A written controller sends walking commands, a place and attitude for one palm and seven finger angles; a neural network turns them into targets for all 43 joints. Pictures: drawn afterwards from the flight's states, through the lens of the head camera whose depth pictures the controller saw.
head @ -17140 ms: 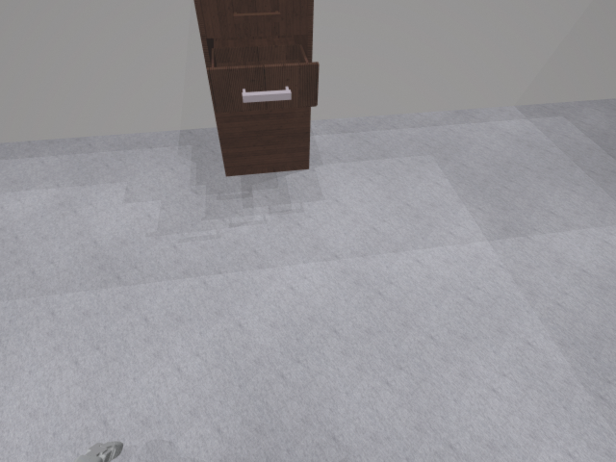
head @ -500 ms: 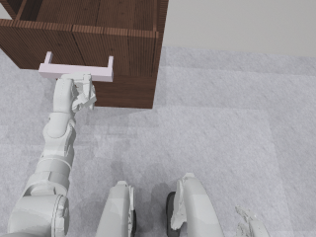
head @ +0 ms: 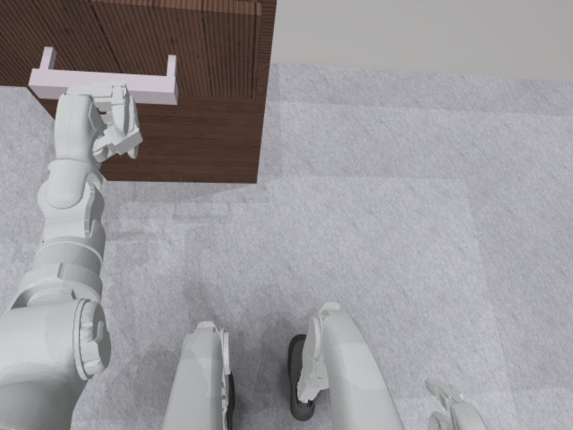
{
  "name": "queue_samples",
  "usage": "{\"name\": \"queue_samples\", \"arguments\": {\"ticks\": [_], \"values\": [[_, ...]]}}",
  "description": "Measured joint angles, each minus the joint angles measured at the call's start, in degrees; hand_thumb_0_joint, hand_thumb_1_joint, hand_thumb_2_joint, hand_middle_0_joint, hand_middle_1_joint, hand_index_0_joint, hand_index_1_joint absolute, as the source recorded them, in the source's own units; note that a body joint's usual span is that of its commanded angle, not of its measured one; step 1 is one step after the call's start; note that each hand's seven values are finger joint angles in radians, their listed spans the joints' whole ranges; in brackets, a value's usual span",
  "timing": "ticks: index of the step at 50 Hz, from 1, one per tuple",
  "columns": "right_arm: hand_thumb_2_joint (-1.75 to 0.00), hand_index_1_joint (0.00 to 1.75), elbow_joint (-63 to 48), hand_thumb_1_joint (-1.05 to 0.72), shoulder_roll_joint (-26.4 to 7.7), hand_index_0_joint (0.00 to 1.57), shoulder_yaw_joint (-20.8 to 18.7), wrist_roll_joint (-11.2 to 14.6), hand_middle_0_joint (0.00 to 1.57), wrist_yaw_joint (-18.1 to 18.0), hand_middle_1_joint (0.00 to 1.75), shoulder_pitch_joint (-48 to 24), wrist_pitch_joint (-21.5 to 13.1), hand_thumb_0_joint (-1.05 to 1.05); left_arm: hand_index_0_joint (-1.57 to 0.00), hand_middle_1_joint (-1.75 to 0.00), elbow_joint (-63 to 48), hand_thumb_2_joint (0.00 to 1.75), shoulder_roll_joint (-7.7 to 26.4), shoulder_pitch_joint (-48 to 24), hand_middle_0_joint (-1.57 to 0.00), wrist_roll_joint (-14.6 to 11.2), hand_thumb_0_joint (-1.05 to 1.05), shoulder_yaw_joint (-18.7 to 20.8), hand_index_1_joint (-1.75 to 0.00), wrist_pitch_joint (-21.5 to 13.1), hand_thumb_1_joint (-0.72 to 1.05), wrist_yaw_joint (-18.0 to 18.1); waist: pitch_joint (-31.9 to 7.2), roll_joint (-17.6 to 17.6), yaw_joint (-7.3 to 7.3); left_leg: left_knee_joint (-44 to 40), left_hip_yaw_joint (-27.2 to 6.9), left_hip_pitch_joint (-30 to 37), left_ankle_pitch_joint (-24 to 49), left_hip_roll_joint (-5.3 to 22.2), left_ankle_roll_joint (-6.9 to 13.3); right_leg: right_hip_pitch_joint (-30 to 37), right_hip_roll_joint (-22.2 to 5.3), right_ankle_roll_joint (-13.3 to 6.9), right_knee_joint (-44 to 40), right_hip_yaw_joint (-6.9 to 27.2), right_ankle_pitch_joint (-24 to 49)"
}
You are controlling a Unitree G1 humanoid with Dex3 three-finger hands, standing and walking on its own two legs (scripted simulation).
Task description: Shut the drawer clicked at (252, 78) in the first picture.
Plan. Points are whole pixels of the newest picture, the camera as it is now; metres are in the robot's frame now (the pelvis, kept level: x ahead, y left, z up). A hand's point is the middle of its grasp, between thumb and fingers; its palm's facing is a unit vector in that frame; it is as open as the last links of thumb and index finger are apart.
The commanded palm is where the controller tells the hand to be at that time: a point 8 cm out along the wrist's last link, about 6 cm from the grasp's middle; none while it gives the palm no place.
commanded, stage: push the drawer shut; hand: left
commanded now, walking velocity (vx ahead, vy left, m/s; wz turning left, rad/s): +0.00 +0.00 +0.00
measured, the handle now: (110, 73) +0.58 +0.21 +0.02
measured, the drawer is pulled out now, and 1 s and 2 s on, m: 0.08 0.00 0.00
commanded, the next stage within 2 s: pull the fist back off the drawer in 1.02 s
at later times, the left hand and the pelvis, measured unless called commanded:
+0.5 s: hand (138, 89) +0.56 +0.17 +0.01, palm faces -0.03 -1.00 -0.06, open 3.0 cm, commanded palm +0.57 +0.18 +0.02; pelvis -0.01 +0.01 -0.02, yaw -1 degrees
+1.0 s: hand (130, 71) +0.59 +0.19 +0.01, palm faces -0.02 -1.00 -0.07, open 3.1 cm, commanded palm +0.63 +0.16 +0.02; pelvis -0.02 +0.01 -0.03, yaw -2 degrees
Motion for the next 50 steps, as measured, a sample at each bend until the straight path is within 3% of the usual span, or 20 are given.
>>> {"name": "queue_samples", "arguments": {"ticks": [13,31,37,50], "values": [[-0.9,0.3,0.4,-0.9,0.1,0.2,1.2,-0.7,0.21,0.6,0.3,2.1,1.1,0.0,-1.4,-1.6,5.6,0.94,2.9,-7.6,-1.4,2.3,0.01,0.5,-1.6,1.7,0.74,1.7,0.2,0.3,-2.25,1.5,-0.1,-2.8,0.6,-0.1,0.7,-2.1,-0.2,0.6,0.4,-0.1,1.1],[-0.9,0.3,0.2,-0.9,0.4,0.2,2.9,-2.0,0.21,1.5,0.3,4.7,2.7,0.0,-1.4,-1.6,11.4,0.95,10.0,-19.9,-1.4,6.8,0.02,2.0,-1.6,5.6,0.75,3.8,1.4,0.8,-6.77,3.8,-1.0,-8.0,0.5,0.1,1.1,-6.4,0.1,1.0,1.3,-0.9,1.7],[-0.9,0.3,-0.2,-0.9,0.7,0.2,3.5,-2.1,0.21,2.0,0.3,5.6,3.7,0.0,-1.4,-1.6,11.7,0.96,11.5,-20.8,-1.4,7.6,-0.01,3.3,-1.6,6.2,0.68,2.2,1.8,0.7,-6.89,4.0,-1.1,-8.4,0.5,0.4,1.1,-6.8,0.4,0.9,1.2,-1.1,1.8],[-0.9,0.3,0.2,-0.9,0.9,0.2,4.4,-2.4,0.21,1.8,0.3,4.7,2.9,0.0,-1.4,-1.6,14.2,0.95,14.7,-26.0,-1.4,8.5,0.0,0.2,-1.6,8.8,0.57,2.9,2.1,-0.2,-8.3,4.7,-2.4,-10.7,1.7,-0.1,0.7,-8.1,0.0,0.6,1.3,-2.3,2.8]]}}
